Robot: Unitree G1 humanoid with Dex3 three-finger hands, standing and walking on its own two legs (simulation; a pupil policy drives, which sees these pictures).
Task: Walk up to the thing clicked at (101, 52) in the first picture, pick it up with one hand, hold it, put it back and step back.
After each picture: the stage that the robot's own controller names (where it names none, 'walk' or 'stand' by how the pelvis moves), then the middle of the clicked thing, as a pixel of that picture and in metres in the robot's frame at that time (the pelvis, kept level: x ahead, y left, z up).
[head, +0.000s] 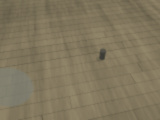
stand; (102, 54) +1.27 -0.21 -0.72
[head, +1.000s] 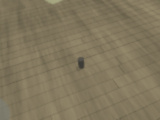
walk; (81, 62) +1.15 +0.12 -0.69
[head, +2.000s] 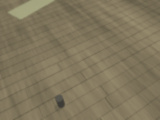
walk; (60, 101) +0.68 +0.28 -0.71
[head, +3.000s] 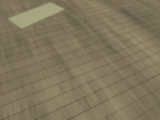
stand; out of the picture +0.45 +0.17 -0.70
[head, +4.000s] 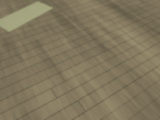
stand; out of the picture +0.38 +0.20 -0.72
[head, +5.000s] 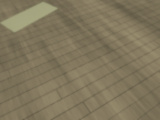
stand; out of the picture +0.37 +0.18 -0.72
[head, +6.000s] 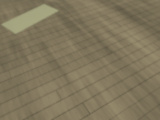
stand; out of the picture +0.38 +0.19 -0.73
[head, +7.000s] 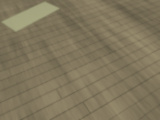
stand; out of the picture +0.37 +0.18 -0.73
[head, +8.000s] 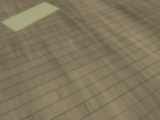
stand; out of the picture +0.37 +0.18 -0.73
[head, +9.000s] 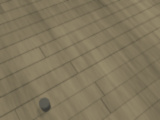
go down; (45, 105) +0.42 +0.19 -0.59
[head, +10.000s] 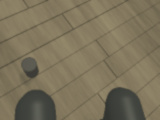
go down; (30, 68) +0.46 +0.23 -0.31
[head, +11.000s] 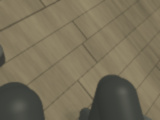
close in; out of the picture +0.45 +0.26 -0.25
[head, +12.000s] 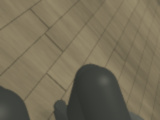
close; out of the picture +0.44 +0.28 -0.22
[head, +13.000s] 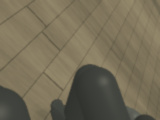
close; out of the picture +0.43 +0.28 -0.23
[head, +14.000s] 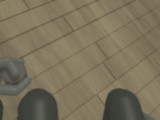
lift; (15, 77) +0.35 +0.24 -0.08
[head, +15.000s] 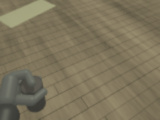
hold; (33, 94) +0.33 +0.17 +0.04
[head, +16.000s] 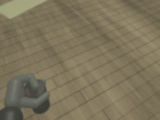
hold; (38, 97) +0.33 +0.17 -0.01
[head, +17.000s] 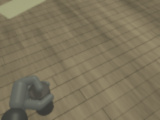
crouch; (42, 99) +0.33 +0.16 -0.02
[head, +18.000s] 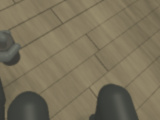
crouch; (6, 50) +0.47 +0.22 -0.11
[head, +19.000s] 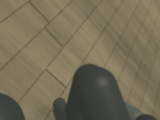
lower; out of the picture +0.44 +0.30 -0.23
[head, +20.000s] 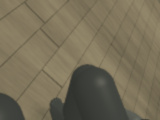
lower; out of the picture +0.44 +0.30 -0.23
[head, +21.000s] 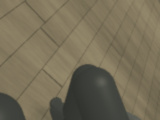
lower; out of the picture +0.44 +0.30 -0.23
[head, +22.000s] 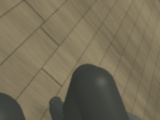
lower; out of the picture +0.44 +0.30 -0.23
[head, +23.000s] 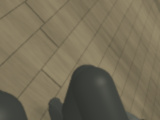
loosen; out of the picture +0.44 +0.28 -0.24
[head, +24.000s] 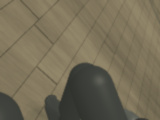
withdraw; out of the picture +0.44 +0.28 -0.24
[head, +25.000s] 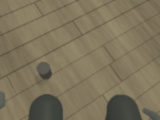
walk; (44, 71) +0.47 +0.20 -0.40
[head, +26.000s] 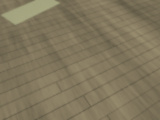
stand; out of the picture +0.41 +0.15 -0.66
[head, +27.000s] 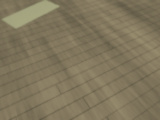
stand; out of the picture +0.41 +0.17 -0.67
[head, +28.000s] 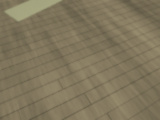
stand; out of the picture +0.41 +0.16 -0.69
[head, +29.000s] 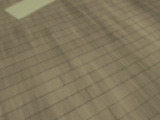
walk; out of the picture +0.43 +0.16 -0.72
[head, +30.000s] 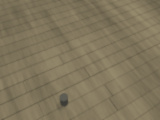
walk; (64, 100) +0.58 +0.14 -0.71
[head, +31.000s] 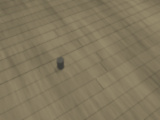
walk; (60, 63) +0.90 +0.20 -0.70
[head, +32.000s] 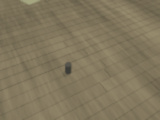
stand; (68, 68) +1.07 +0.16 -0.71
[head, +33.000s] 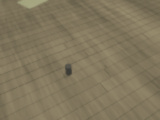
stand; (68, 69) +1.08 +0.17 -0.72
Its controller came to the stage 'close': yes
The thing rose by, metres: 0.70
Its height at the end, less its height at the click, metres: +0.00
